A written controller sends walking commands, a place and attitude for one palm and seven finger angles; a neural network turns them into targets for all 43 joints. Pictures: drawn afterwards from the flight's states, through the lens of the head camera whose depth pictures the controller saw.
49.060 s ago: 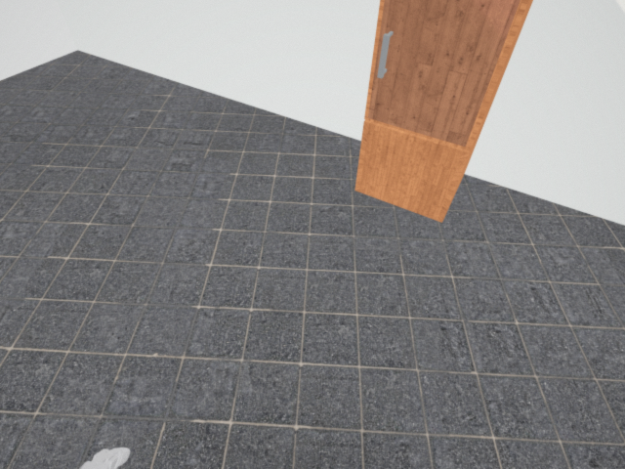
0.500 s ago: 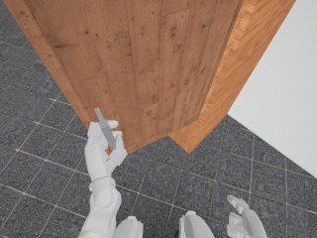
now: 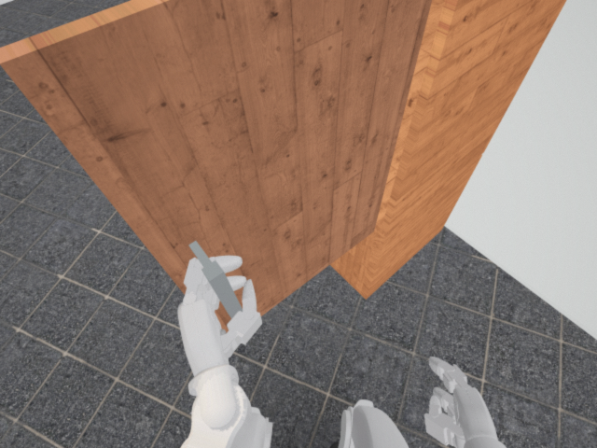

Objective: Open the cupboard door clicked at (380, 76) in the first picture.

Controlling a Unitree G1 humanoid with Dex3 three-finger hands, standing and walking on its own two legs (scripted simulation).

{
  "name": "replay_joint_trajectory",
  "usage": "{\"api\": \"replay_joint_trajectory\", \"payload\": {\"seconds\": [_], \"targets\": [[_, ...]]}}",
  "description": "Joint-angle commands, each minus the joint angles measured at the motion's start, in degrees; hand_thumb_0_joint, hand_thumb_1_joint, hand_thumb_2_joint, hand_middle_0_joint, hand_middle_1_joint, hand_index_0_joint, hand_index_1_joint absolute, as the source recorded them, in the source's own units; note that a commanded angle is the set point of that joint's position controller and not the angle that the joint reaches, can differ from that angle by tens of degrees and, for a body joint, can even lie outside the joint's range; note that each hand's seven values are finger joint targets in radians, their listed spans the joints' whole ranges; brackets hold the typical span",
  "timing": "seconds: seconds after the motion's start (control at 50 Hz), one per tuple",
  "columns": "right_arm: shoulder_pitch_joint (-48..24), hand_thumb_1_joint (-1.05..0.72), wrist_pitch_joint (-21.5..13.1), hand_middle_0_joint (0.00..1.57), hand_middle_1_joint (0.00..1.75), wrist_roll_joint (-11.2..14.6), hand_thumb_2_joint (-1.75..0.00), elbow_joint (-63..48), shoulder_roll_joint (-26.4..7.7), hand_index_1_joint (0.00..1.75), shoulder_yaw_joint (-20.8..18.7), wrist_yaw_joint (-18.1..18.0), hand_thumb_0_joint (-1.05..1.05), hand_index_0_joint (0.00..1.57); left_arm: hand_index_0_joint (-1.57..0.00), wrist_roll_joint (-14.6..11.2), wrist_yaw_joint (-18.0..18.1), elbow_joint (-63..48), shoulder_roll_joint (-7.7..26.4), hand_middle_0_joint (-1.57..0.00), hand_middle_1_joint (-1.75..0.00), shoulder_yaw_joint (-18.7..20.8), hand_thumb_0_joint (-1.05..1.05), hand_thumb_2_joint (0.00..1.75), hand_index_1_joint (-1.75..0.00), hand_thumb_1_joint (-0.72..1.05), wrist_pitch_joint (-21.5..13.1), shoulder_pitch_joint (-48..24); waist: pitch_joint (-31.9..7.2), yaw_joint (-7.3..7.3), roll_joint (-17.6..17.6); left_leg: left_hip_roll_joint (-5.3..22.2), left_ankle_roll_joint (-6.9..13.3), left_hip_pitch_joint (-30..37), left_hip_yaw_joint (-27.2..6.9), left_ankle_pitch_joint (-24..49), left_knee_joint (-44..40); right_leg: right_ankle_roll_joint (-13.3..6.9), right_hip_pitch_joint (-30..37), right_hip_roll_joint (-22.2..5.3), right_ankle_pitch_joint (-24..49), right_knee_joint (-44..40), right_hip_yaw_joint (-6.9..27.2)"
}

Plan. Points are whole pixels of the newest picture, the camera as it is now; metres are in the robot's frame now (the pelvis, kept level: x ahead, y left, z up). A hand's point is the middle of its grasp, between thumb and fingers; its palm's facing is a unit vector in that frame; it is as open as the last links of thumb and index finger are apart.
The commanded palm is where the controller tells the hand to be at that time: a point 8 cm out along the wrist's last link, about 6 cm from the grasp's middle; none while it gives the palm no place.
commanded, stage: open thumb and fingers to let go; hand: left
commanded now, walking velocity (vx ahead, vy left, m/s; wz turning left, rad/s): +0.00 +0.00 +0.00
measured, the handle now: (218, 284) +0.32 +0.12 +0.03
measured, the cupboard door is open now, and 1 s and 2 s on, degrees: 87 85 86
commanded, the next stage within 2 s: slide the hand sideways off the handle in 0.62 s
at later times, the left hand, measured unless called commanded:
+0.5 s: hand (239, 317) +0.28 +0.09 +0.03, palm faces +0.32 -0.95 -0.01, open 14.3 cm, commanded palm +0.23 +0.14 +0.03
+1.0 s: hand (216, 340) +0.25 +0.11 +0.04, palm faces -0.17 -0.98 +0.08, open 16.3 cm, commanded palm +0.22 +0.16 +0.03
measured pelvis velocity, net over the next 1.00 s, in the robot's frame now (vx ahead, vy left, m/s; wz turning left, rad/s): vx -0.02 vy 0.06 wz -0.03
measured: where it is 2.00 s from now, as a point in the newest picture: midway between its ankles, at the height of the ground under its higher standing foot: outside the picture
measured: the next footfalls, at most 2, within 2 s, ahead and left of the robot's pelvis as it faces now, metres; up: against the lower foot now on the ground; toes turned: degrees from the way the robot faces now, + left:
none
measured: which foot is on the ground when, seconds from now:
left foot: down 0.00-1.00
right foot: down 0.00-1.00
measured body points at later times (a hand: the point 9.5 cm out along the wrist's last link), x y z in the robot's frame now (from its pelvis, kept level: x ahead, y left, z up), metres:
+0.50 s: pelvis -0.02 +0.01 +0.00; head +0.05 -0.01 +0.44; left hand +0.25 +0.14 +0.03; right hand +0.15 -0.22 -0.11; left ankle +0.00 +0.16 -0.64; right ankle +0.03 -0.06 -0.64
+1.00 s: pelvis -0.02 +0.06 +0.00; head +0.05 +0.05 +0.44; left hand +0.25 +0.16 +0.04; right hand +0.15 -0.17 -0.09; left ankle +0.00 +0.16 -0.64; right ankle +0.03 -0.06 -0.64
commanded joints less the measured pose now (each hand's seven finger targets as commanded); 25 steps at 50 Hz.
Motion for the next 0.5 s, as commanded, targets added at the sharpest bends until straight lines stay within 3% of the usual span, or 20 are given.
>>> {"api": "replay_joint_trajectory", "payload": {"seconds": [0.0,0.04,0.1,0.18,0.26,0.28,0.32,0.36,0.42,0.48], "targets": [[-0.4,-0.90,-3.1,0.20,0.30,0.6,-0.90,-8.2,-3.8,0.30,-1.6,-0.4,0.00,0.20,-0.35,0.2,-0.7,-12.7,-0.3,-0.35,-1.27,0.2,0.00,0.57,-1.27,0.13,-4.0,-5.0,-17.2,-1.94,-9.2,-2.1,2.5,-4.1,1.4,10.2,-4.3,6.7,29.5,-4.6,22.1,-16.9,16.1],[-1.0,-0.90,-3.3,0.20,0.30,0.6,-0.90,-8.1,-4.2,0.30,-1.7,-0.7,0.00,0.20,-0.33,0.3,-1.3,-11.3,-0.2,-0.33,-1.25,0.0,0.00,0.51,-1.25,-0.01,-4.4,-6.6,-14.7,-2.43,-10.1,-2.0,2.7,-5.5,1.2,8.2,-3.8,6.7,27.4,-4.8,17.1,-17.8,16.8],[-1.1,-0.90,-3.7,0.20,0.30,0.6,-0.90,-7.7,-4.5,0.30,-1.8,-0.7,0.00,0.20,-0.32,0.2,-1.7,-10.0,0.2,-0.32,-1.23,0.3,0.00,0.42,-1.23,-0.22,-5.4,-8.1,-13.8,-2.19,-9.0,-1.9,2.9,-5.3,1.2,6.7,-3.9,6.3,25.1,-4.7,11.0,-18.3,16.6],[-1.4,-0.90,-3.9,0.20,0.30,0.7,-0.90,-7.9,-4.8,0.30,-1.8,-0.8,0.00,0.20,-0.30,-1.3,-1.9,-8.5,2.0,-0.30,-1.20,2.8,0.00,0.30,-1.20,-0.50,-5.8,-9.5,-14.5,-1.37,-8.6,-2.1,2.9,-6.1,1.5,5.6,-3.6,6.2,25.3,-4.9,7.3,-18.9,17.6],[-1.5,-0.90,-3.7,0.20,0.30,0.9,-0.90,-8.1,-4.9,0.30,-1.9,-1.0,0.00,0.20,-0.28,-2.3,-1.7,-7.6,3.7,-0.28,-1.10,5.5,0.00,0.30,-1.10,-0.50,-5.6,-10.3,-15.0,-0.59,-8.1,-2.3,2.9,-6.0,1.9,5.5,-3.9,6.0,26.1,-4.9,5.0,-19.5,17.9],[-1.5,-0.90,-3.7,0.20,0.30,0.9,-0.90,-8.1,-4.9,0.30,-1.7,-0.9,0.00,0.20,-0.27,-2.5,-1.7,-8.4,2.2,-0.27,-1.05,3.8,0.00,0.30,-1.05,-0.50,-5.6,-12.1,-15.1,-1.08,-7.2,-2.3,3.1,-5.4,1.9,5.6,-4.1,5.9,25.4,-4.6,4.9,-19.4,17.4],[-1.4,-0.90,-3.7,0.20,0.30,0.9,-0.90,-8.4,-5.2,0.30,-1.8,-0.9,0.00,0.20,-0.26,-2.8,-1.7,-7.7,2.5,-0.26,-0.95,4.5,0.00,0.30,-0.95,-0.50,-5.5,-11.2,-14.8,-1.08,-9.0,-2.3,3.2,-5.6,1.7,5.5,-4.3,5.9,25.7,-4.3,4.5,-19.7,17.0],[-1.7,-0.90,-3.9,0.20,0.30,0.8,-0.90,-8.2,-5.3,0.30,-1.8,-0.9,0.00,0.20,-0.24,-2.8,-2.0,-7.3,1.4,-0.24,-0.85,3.1,0.00,0.30,-0.85,-0.50,-5.8,-13.3,-13.7,-1.69,-8.3,-2.2,3.3,-4.8,1.9,5.1,-4.3,5.9,23.5,-4.0,2.4,-19.5,16.1],[-1.6,-0.90,-3.9,0.20,0.30,0.9,-0.90,-8.6,-5.5,0.30,-1.8,-0.9,0.00,0.20,-0.22,-2.8,-1.6,-7.5,2.0,-0.22,-0.70,3.9,0.00,0.30,-0.70,-0.50,-6.1,-13.8,-14.3,-0.89,-7.2,-2.3,3.4,-3.8,1.8,5.6,-5.0,5.0,22.9,-3.2,1.2,-18.7,14.5],[-1.7,-0.90,-3.8,0.20,0.30,0.7,-0.90,-8.4,-5.4,0.30,-1.6,-0.7,0.00,0.20,-0.19,-2.0,-0.5,-6.2,1.0,-0.19,-0.55,2.9,0.00,0.30,-0.55,-0.50,-6.1,-15.3,-13.5,-1.24,-6.8,-2.2,3.5,-2.8,1.9,5.2,-5.5,4.8,20.5,-2.7,0.0,-18.0,13.0]]}}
